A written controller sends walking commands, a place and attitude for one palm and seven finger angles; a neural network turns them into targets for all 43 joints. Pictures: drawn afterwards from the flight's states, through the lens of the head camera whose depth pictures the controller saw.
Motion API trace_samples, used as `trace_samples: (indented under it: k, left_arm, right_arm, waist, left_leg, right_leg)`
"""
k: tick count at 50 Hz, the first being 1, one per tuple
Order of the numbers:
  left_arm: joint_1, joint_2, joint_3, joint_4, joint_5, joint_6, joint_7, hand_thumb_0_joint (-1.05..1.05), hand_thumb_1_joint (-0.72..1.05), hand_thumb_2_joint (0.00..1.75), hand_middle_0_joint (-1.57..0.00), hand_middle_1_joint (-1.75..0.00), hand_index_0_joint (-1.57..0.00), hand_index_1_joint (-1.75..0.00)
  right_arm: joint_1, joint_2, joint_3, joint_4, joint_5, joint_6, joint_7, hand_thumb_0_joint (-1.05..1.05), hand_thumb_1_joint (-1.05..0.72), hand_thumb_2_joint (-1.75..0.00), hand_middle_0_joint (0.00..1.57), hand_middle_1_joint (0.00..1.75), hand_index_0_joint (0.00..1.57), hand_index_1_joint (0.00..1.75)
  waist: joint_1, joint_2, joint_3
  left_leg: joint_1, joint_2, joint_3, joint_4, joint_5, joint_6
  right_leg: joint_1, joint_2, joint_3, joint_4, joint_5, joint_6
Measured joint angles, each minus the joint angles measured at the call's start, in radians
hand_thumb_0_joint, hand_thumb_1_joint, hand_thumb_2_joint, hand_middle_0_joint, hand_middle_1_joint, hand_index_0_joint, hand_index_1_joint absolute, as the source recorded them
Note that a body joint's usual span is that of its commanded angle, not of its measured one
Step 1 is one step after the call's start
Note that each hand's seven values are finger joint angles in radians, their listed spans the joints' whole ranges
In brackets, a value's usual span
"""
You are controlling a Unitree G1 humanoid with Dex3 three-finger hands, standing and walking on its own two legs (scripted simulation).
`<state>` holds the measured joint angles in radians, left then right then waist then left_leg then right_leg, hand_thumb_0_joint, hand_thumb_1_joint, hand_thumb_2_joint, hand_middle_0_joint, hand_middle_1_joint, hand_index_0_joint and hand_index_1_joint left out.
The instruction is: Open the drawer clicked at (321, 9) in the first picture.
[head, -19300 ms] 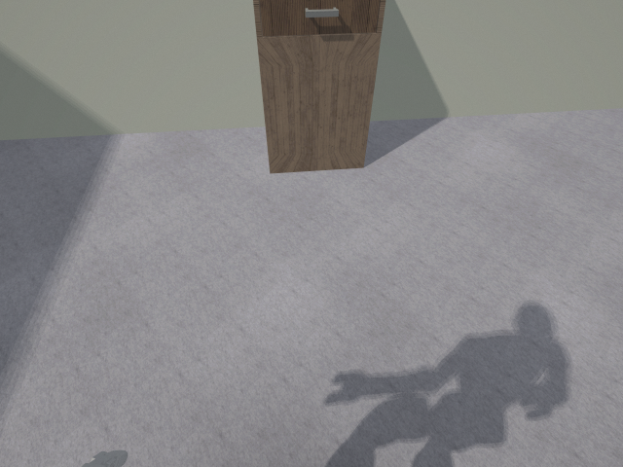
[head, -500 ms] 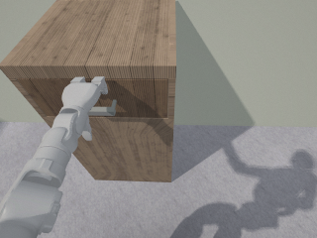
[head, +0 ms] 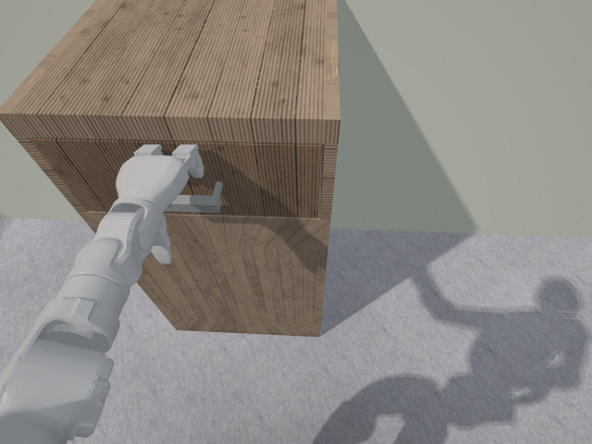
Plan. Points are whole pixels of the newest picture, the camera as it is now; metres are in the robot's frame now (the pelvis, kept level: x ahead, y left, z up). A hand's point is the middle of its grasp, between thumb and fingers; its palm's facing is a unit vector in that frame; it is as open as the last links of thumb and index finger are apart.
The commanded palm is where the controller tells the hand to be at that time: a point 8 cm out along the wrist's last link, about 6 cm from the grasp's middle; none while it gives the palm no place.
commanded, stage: lower the fingers behind the handle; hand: left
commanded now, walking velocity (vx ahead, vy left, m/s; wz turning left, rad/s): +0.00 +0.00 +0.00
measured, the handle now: (185, 194) +0.50 +0.20 +0.01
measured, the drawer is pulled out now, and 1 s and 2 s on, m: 0.00 0.00 0.00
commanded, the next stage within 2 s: close the thumb around the handle in 1.44 s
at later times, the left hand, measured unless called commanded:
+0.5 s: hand (181, 216) +0.44 +0.19 +0.03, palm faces -0.06 -0.03 -1.00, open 13.8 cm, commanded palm +0.43 +0.20 +0.08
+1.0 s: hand (181, 228) +0.44 +0.20 -0.01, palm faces -0.05 -0.04 -1.00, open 13.8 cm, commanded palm +0.43 +0.20 +0.05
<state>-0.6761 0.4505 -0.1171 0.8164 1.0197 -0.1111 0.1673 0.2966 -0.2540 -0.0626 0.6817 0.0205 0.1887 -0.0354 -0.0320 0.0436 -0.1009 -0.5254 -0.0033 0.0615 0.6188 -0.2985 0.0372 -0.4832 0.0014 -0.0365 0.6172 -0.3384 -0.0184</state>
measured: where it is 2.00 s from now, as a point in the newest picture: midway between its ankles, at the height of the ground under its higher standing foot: outside the picture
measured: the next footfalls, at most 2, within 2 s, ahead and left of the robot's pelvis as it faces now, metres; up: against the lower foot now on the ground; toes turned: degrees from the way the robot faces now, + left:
none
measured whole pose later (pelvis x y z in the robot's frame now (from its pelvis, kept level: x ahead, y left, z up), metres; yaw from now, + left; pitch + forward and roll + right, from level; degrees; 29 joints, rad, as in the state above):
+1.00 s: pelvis +0.00 +0.00 -0.02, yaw -1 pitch +18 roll -1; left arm -0.67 0.43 -0.06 0.96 1.10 -0.12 0.36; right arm 0.32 -0.25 -0.08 0.70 -0.01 0.17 -0.03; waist -0.08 0.04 -0.15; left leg -0.73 0.02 0.06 0.79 -0.36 0.04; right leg -0.68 0.02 -0.04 0.76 -0.39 -0.02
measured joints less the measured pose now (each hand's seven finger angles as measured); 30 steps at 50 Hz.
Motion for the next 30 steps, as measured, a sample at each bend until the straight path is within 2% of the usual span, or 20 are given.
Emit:
trace_samples:
  k: [6,11,18,30]
  left_arm:
    - [-0.004,-0.018,0.007,0.021,0.019,-0.005,0.042,0.0,-0.49,0.3,-0.31,-1.2,-0.32,-1.2]
    - [-0.008,-0.032,0.015,0.047,0.033,0.017,0.081,0.0,-0.49,0.3,-0.31,-1.2,-0.32,-1.2]
    - [-0.003,-0.041,0.016,0.08,0.039,0.041,0.096,0.0,-0.49,0.3,-0.31,-1.2,-0.32,-1.2]
    - [-0.025,-0.027,0.027,0.134,0.056,0.025,0.13,0.0,-0.49,0.3,-0.32,-1.2,-0.32,-1.2]
  right_arm:
    - [0.002,0.005,-0.003,0.002,-0.007,0.0,0.008,0.01,-0.9,-0.9,0.2,0.3,0.2,0.3]
    - [0.003,0.007,-0.005,0.006,-0.011,0.002,0.014,0.01,-0.9,-0.9,0.2,0.3,0.2,0.3]
    - [0.009,0.01,-0.004,0.008,-0.009,0.005,0.012,0.01,-0.9,-0.9,0.2,0.3,0.2,0.3]
    - [0.014,0.004,-0.004,0.007,-0.013,-0.016,-0.001,0.01,-0.9,-0.9,0.2,0.3,0.2,0.3]
  waist:
    - [-0.009,-0.001,-0.008]
    - [-0.015,0.004,-0.016]
    - [-0.021,0.007,-0.022]
    - [-0.036,0.0,-0.023]
  left_leg:
    - [-0.033,0.001,0.005,0.024,-0.01,0.003]
    - [-0.053,0.004,0.01,0.04,-0.016,0.004]
    - [-0.061,0.007,0.012,0.048,-0.019,0.004]
    - [-0.112,0.013,0.004,0.082,-0.025,-0.001]
  right_leg:
    - [-0.034,0.0,0.005,0.023,-0.007,0.002]
    - [-0.056,0.002,0.01,0.038,-0.011,0.003]
    - [-0.065,0.005,0.012,0.044,-0.012,0.003]
    - [-0.112,0.01,0.004,0.075,-0.019,-0.003]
